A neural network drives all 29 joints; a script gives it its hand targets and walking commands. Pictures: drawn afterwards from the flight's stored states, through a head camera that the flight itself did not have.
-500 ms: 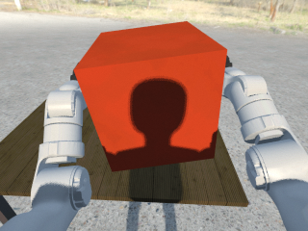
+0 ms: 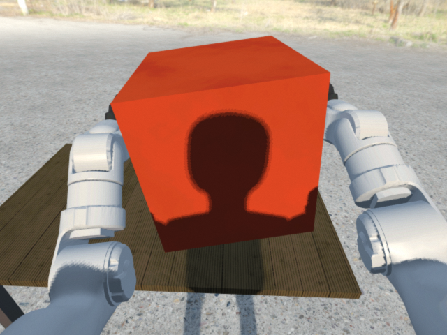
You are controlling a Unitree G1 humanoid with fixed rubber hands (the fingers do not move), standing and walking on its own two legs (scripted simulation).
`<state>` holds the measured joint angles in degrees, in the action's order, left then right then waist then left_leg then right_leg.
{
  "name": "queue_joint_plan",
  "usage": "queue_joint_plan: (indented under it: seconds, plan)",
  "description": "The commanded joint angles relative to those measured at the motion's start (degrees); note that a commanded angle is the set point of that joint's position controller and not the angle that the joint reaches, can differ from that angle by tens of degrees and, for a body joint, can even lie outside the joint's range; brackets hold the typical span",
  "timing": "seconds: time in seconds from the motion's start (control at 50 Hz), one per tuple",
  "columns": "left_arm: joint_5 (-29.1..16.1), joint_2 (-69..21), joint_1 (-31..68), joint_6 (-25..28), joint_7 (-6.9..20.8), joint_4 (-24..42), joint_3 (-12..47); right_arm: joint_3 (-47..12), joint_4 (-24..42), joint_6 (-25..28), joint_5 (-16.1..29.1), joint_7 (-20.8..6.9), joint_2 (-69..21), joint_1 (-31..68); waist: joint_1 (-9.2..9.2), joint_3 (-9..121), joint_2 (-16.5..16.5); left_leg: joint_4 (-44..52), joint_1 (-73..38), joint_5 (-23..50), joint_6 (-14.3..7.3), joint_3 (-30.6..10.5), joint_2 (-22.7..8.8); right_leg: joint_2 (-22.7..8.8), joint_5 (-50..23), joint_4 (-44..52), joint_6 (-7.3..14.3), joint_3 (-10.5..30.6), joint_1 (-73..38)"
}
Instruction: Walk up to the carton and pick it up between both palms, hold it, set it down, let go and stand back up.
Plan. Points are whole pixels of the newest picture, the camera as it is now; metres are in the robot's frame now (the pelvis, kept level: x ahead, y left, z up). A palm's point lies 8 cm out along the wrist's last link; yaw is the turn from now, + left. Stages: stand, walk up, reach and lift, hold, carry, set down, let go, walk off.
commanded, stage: hold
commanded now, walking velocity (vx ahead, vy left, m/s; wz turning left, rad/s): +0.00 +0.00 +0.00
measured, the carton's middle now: (223, 133) +0.42 +0.00 +0.24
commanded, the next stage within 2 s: none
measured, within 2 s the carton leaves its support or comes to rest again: neither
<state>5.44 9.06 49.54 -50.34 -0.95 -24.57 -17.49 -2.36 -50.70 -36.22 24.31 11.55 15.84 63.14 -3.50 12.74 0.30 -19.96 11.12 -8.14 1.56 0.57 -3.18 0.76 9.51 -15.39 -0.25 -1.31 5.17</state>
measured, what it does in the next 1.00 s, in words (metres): stands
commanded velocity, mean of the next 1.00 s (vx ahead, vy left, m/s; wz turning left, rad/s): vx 0.00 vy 0.00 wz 0.00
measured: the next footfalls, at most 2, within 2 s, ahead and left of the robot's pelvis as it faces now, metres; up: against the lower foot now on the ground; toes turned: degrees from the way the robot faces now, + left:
none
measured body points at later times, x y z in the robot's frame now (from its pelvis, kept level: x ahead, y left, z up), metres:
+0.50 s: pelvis +0.00 +0.00 +0.00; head -0.08 +0.01 +0.44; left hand +0.39 +0.18 +0.27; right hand +0.39 -0.17 +0.29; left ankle +0.03 +0.13 -0.75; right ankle -0.01 -0.12 -0.75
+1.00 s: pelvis +0.00 +0.00 +0.00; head -0.10 +0.01 +0.44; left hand +0.38 +0.18 +0.28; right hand +0.39 -0.17 +0.30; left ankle +0.03 +0.13 -0.75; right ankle -0.01 -0.12 -0.75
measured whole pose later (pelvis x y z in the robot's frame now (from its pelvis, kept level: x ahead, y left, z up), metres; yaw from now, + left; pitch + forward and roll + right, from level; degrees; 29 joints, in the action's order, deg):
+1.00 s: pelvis +0.00 +0.00 +0.00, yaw +1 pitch -1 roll -1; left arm 4.0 10.2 49.3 -49.3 -1.2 -23.7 -17.0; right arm -3.7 -47.0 -36.5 25.2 12.7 15.9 61.6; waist -4.3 12.8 0.3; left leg -20.1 10.6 -8.2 1.8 -0.6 -3.2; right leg 0.9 9.4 -14.5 -0.1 -2.3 3.7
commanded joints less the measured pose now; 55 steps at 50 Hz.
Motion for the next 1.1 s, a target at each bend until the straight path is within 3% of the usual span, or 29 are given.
queue_joint_plan:
  seconds: [0.0, 0.04, 0.12, 0.26, 0.44, 0.72, 0.76, 0.78, 0.8, 0.84, 0.92, 1.0, 1.08]
  plan:
    - [-10.33, -30.82, 51.99, 7.00, 8.10, 12.79, 19.28, -9.09, 20.57, 1.85, 9.34, -8.06, -40.20, 43.08, 0.74, 18.94, 1.87, 0.32, -10.10, 9.03, -0.10, -1.78, 4.88, 3.53, -11.96, 0.92, -2.87, 2.04, -0.74]
    - [-10.49, -30.35, 50.80, 7.19, 7.96, 13.34, 19.26, -10.08, 22.15, 1.80, 10.14, -7.26, -40.01, 42.30, 0.44, 20.90, 1.39, -0.65, -11.72, 12.00, 0.01, -1.80, 5.21, 3.69, -16.68, 0.37, -3.55, 1.99, -2.37]
    - [-10.26, -29.79, 47.82, 7.06, 8.55, 12.50, 18.77, -10.08, 23.68, 1.67, 9.81, -6.14, -39.13, 40.59, -0.31, 20.34, 0.29, -0.59, -12.08, 12.08, -0.18, -1.84, 5.46, 3.58, -19.04, 0.46, -4.14, 1.95, -3.24]
    - [-10.38, -30.59, 47.81, 6.96, 9.36, 12.35, 19.73, -9.56, 24.44, 1.31, 9.20, -5.60, -38.17, 40.64, -1.26, 17.10, 1.49, -0.34, -11.61, 11.71, 0.54, -2.14, 5.28, 3.59, -17.69, 0.99, -3.56, 1.81, -2.34]
    - [-10.20, -31.32, 48.68, 6.34, 8.50, 15.69, 20.12, -10.74, 23.65, 0.89, 10.90, -6.45, -38.01, 40.18, -0.33, 18.23, 3.10, -0.82, -12.93, 14.46, 1.30, -2.35, 4.83, 4.16, -16.36, 0.59, -2.83, 1.43, -1.55]
    - [-10.43, -31.69, 50.72, 6.69, 7.95, 11.65, 19.86, -8.05, 19.48, 1.51, 8.64, -7.88, -38.60, 41.99, 0.01, 16.73, 2.63, 0.82, -9.95, 7.53, 0.39, -1.97, 4.51, 3.70, -9.03, 1.61, -2.24, 1.80, 1.07]
    - [-10.50, -31.57, 50.86, 7.01, 7.99, 11.08, 19.64, -8.07, 19.55, 1.70, 8.56, -7.73, -38.90, 42.39, 0.01, 17.28, 2.30, 0.70, -9.92, 7.57, 0.22, -1.96, 4.65, 3.58, -9.61, 1.55, -2.45, 1.89, 0.71]
    - [-13.15, -33.90, 50.36, 7.39, 7.76, 17.42, 22.71, -10.60, 26.61, 2.36, 11.33, -8.01, -39.75, 43.62, -1.27, 24.53, 1.73, -1.22, -12.19, 13.96, 0.94, -2.35, 4.63, 4.37, -16.75, 0.28, -2.63, 1.56, -4.22]
    - [-13.03, -33.03, 50.24, 7.22, 7.41, 16.97, 22.38, -11.03, 27.09, 1.63, 11.97, -7.70, -38.53, 42.48, -1.00, 23.81, 2.81, -2.06, -13.06, 15.77, 1.38, -2.34, 5.03, 4.32, -18.78, 0.50, -2.81, 1.74, -3.50]
    - [-13.26, -32.17, 49.41, 6.95, 7.26, 16.94, 22.07, -11.44, 27.99, 1.20, 12.28, -7.21, -38.44, 42.31, -1.68, 23.28, 1.65, -2.23, -13.42, 16.41, 1.34, -2.10, 5.19, 4.42, -19.99, 0.34, -3.39, 1.40, -3.18]
    - [-8.76, -29.92, 45.49, 5.95, 8.81, 10.71, 17.52, -9.63, 21.80, 0.48, 9.27, -7.00, -36.87, 39.45, -1.31, 12.99, -0.63, 0.81, -9.74, 8.68, 0.02, -2.10, 5.19, 3.22, -12.35, 2.23, -3.04, 1.68, -1.78]
    - [-8.03, -30.50, 48.73, 6.15, 10.14, 10.23, 18.06, -8.07, 19.56, 0.44, 8.73, -7.35, -37.35, 40.74, -0.60, 12.48, 1.84, 1.43, -8.38, 6.26, 0.36, -2.35, 5.01, 2.77, -7.64, 2.77, -2.08, 2.38, -0.77]
    - [-10.74, -32.20, 53.07, 7.02, 8.97, 14.75, 20.81, -9.15, 22.06, 0.94, 10.95, -7.96, -38.84, 42.34, -0.58, 18.90, 4.06, -0.32, -10.50, 10.90, 1.34, -2.36, 5.07, 3.51, -11.75, 1.44, -2.65, 1.94, -0.67]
